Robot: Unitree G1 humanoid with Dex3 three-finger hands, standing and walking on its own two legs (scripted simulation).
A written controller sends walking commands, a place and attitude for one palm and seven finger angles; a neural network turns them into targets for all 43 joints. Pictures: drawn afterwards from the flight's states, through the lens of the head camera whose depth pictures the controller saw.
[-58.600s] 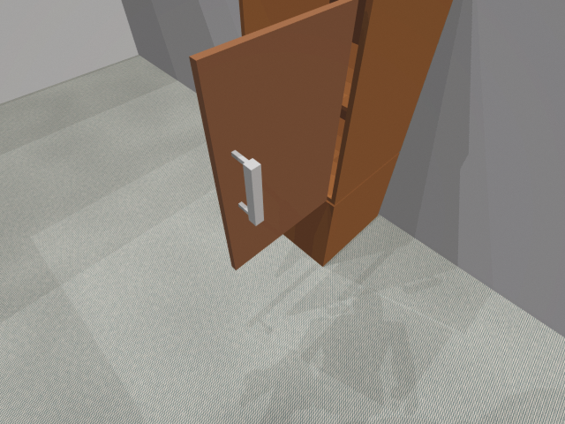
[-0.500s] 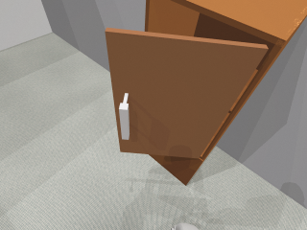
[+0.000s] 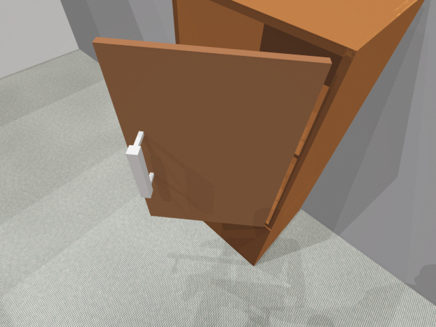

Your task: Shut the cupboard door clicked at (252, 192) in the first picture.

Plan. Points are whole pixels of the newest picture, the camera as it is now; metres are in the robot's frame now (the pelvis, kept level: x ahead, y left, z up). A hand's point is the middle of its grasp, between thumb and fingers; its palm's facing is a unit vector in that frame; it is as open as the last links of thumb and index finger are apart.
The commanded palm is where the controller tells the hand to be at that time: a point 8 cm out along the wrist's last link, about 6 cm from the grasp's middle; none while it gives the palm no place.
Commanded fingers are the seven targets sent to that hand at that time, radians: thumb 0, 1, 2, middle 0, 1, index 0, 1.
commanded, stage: come to a stop and stand still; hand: left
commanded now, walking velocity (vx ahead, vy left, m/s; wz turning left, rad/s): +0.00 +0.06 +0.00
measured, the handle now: (143, 166) +0.44 +0.21 -0.02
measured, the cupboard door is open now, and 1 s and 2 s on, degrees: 38 38 38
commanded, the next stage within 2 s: look again from close up in 1.24 s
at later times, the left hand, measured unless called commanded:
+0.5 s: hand out of the picture +0.01 +0.19 -0.15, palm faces -0.02 -0.96 -0.27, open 7.4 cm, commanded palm none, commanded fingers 0.00 0.90 0.90 -0.20 -0.30 -0.20 -0.30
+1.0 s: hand out of the picture +0.04 +0.15 -0.16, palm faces -0.02 -0.97 -0.23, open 7.3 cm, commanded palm none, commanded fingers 0.00 0.90 0.90 -0.20 -0.30 -0.20 -0.30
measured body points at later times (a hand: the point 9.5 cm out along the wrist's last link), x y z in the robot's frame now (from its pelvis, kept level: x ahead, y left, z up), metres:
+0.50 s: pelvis +0.00 +0.00 +0.01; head +0.02 -0.03 +0.46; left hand +0.02 +0.24 -0.13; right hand +0.02 -0.23 -0.16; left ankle +0.00 +0.08 -0.73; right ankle +0.01 -0.12 -0.73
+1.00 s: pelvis +0.03 -0.03 +0.01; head +0.05 -0.05 +0.46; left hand +0.05 +0.20 -0.14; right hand +0.01 -0.24 -0.16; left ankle +0.00 +0.08 -0.73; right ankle +0.01 -0.12 -0.73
